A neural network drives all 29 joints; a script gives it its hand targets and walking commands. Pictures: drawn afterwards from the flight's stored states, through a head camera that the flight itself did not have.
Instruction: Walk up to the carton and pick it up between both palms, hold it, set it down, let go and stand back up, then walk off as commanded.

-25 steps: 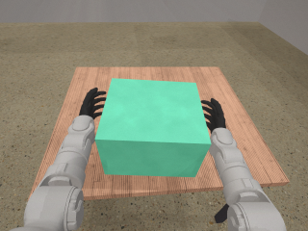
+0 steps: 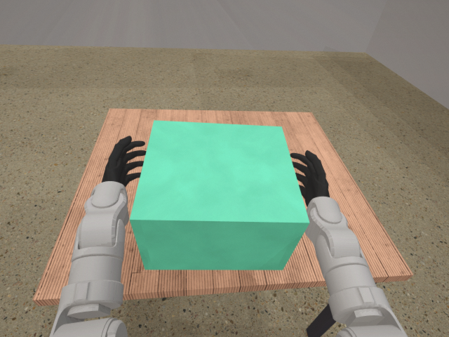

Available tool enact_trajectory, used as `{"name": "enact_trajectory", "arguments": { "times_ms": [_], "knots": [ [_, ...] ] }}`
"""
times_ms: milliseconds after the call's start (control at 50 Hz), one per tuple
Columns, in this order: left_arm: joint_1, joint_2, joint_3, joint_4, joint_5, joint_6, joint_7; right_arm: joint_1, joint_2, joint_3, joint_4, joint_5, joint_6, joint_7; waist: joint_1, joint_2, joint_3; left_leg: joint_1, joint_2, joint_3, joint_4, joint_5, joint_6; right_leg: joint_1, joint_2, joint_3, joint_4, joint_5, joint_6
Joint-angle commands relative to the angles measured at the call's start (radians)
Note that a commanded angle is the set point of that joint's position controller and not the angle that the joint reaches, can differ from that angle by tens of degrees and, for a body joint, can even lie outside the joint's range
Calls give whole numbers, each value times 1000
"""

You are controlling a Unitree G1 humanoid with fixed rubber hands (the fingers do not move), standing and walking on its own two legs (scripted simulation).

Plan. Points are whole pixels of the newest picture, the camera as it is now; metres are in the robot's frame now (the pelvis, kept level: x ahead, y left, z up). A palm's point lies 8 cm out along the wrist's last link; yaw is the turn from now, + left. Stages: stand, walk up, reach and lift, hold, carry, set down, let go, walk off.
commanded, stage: reach and lift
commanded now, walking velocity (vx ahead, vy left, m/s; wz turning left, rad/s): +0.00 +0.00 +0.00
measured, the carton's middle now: (217, 194) +0.38 +0.01 +0.07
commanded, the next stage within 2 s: hold in 0.82 s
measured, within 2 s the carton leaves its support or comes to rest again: neither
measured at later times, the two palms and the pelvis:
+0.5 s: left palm (119, 175) +0.35 +0.18 +0.15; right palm (326, 189) +0.34 -0.18 +0.14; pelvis -0.01 +0.00 +0.00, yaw -1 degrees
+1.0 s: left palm (120, 166) +0.35 +0.17 +0.16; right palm (331, 180) +0.34 -0.18 +0.16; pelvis -0.01 +0.00 +0.00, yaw -1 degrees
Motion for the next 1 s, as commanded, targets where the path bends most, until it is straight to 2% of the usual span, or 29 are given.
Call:
{"name": "enact_trajectory", "arguments": {
  "times_ms": [0, 40, 120, 140, 160, 200, 240, 280, 300, 360, 400, 440, 500, 540, 560, 580, 620, 640, 660, 680, 700, 720, 740, 760, 780, 800, 860, 920, 980],
  "knots": [
    [-634, -555, -469, -108, -68, -36, -148, -827, 503, 350, -278, 10, -81, 127, 7, 86, -342, 299, -38, -15, 5, 230, -29, -138, 39, -3, -44, 184, 5],
    [-685, -591, -521, -216, -104, -22, -137, -878, 498, 356, -348, 32, -87, 143, -13, 75, -435, 357, -25, -14, 1, 242, -24, -154, 48, -13, -29, 187, 7],
    [-589, -559, -436, -102, -43, 12, -137, -849, 504, 366, -276, 36, -63, 149, 23, 70, -367, 322, -38, -3, -14, 215, -8, -131, 45, -5, -48, 191, 14],
    [-587, -547, -417, -75, -32, 22, -153, -838, 468, 317, -229, 21, -58, 149, -2, 51, -335, 327, -38, -6, -27, 197, 0, -132, 44, -6, -56, 188, 15],
    [-611, -538, -411, -65, -31, 9, -154, -878, 502, 338, -231, 25, -62, 149, 15, 51, -338, 302, -43, 2, -21, 194, 8, -136, 38, 8, -52, 195, 18],
    [-642, -603, -481, -250, -90, 9, -142, -912, 501, 377, -402, 56, -78, 154, 17, 32, -488, 364, -38, 2, -3, 302, -3, -103, 59, -9, -31, 297, 22],
    [-591, -546, -436, -226, -43, 34, -143, -841, 507, 384, -330, 64, -53, 140, 5, 71, -428, 360, -52, 4, -4, 306, -1, -77, 38, 6, -37, 357, 32],
    [-562, -512, -409, -151, -22, 61, -162, -826, 477, 336, -292, 33, -35, 137, -8, 47, -328, 314, -54, 2, -25, 213, 12, -94, 37, 10, -52, 288, 33],
    [-534, -512, -388, -148, -11, 70, -166, -883, 471, 356, -326, 47, -39, 138, 19, 9, -311, 294, -44, 11, -40, 189, 22, -90, 42, 7, -57, 234, 32],
    [-622, -549, -456, -238, -47, 71, -157, -839, 469, 324, -272, 38, -36, 143, -19, 59, -372, 341, -35, 9, -29, 218, -7, -118, 50, -10, -53, 196, 15],
    [-593, -494, -413, -185, -36, 81, -162, -869, 479, 354, -318, 38, -26, 145, 0, 26, -327, 290, -52, 19, -28, 178, 17, -94, 33, -1, -50, 252, 39],
    [-658, -536, -473, -260, -52, 81, -166, -870, 487, 347, -347, 53, -30, 143, -35, 68, -373, 325, -46, 7, -18, 220, 0, -78, 37, -11, -33, 275, 34],
    [-640, -526, -487, -292, -63, 79, -154, -878, 471, 360, -378, 45, -32, 144, -18, 81, -407, 362, -38, 2, -13, 242, -5, -141, 46, -18, -34, 260, 30],
    [-612, -510, -458, -231, -43, 98, -159, -867, 444, 328, -309, 24, -14, 137, -39, 66, -323, 333, -42, 8, -24, 200, -3, -130, 46, -11, -55, 229, 23],
    [-622, -518, -455, -240, -52, 108, -163, -892, 453, 336, -365, 42, -9, 140, -34, 42, -338, 331, -31, -1, -32, 196, 3, -130, 51, -23, -50, 198, 23],
    [-619, -494, -430, -215, -41, 115, -168, -890, 443, 328, -319, 24, -4, 141, -24, 26, -332, 327, -40, 8, -35, 172, 6, -127, 45, -17, -69, 168, 21],
    [-630, -544, -491, -332, -76, 110, -150, -935, 486, 380, -441, 76, -22, 140, -9, 64, -463, 377, -38, 11, -1, 318, -7, -96, 51, -14, -30, 306, 31],
    [-603, -539, -474, -319, -64, 116, -147, -884, 479, 391, -408, 90, -8, 136, -3, 70, -424, 393, -40, -2, 5, 321, -13, -95, 53, -14, -38, 332, 31],
    [-603, -506, -461, -303, -58, 126, -155, -866, 442, 365, -364, 74, 3, 136, -29, 64, -422, 392, -45, 7, 5, 293, -12, -99, 50, -15, -50, 318, 28],
    [-562, -481, -437, -258, -43, 145, -162, -871, 449, 373, -385, 66, 20, 126, -7, 35, -355, 334, -42, 12, -10, 253, 4, -84, 45, 2, -43, 321, 39],
    [-593, -476, -425, -273, -32, 148, -176, -818, 421, 338, -315, 60, 30, 129, -45, 50, -339, 350, -44, 11, -26, 218, 2, -80, 42, -6, -54, 275, 37],
    [-632, -489, -443, -297, -42, 142, -174, -876, 451, 336, -336, 61, 24, 134, -21, 68, -359, 304, -44, 11, -33, 185, 2, -85, 40, -6, -48, 224, 32],
    [-669, -491, -431, -270, -49, 140, -170, -896, 466, 326, -310, 58, 27, 135, -32, 32, -336, 316, -45, 12, -35, 166, 12, -100, 34, -1, -52, 233, 39],
    [-622, -513, -460, -321, -55, 148, -169, -879, 444, 341, -388, 76, 19, 132, -45, 67, -390, 356, -46, 10, -24, 246, -3, -96, 44, -15, -46, 290, 38],
    [-664, -517, -471, -303, -68, 138, -166, -907, 454, 338, -346, 67, 24, 136, -39, 77, -364, 357, -39, 10, -17, 232, -13, -129, 51, -15, -43, 238, 28],
    [-599, -514, -455, -312, -63, 147, -162, -919, 472, 395, -449, 97, 19, 129, -7, 44, -425, 366, -47, 8, -7, 281, 0, -82, 47, -8, -37, 338, 46],
    [-623, -508, -474, -363, -65, 155, -166, -876, 469, 399, -425, 103, 41, 113, -31, 58, -421, 385, -43, 5, 8, 339, -13, -79, 62, -9, -32, 379, 37],
    [-617, -453, -425, -328, -34, 168, -180, -869, 467, 387, -402, 88, 57, 115, -15, 36, -375, 326, -49, 14, -21, 261, 7, -31, 40, 3, -36, 348, 42],
    [-623, -515, -508, -443, -66, 180, -172, -845, 437, 390, -463, 131, 55, 111, -64, 115, -422, 418, -45, -4, 18, 378, -34, -76, 62, -17, -32, 370, 32]
  ]
}}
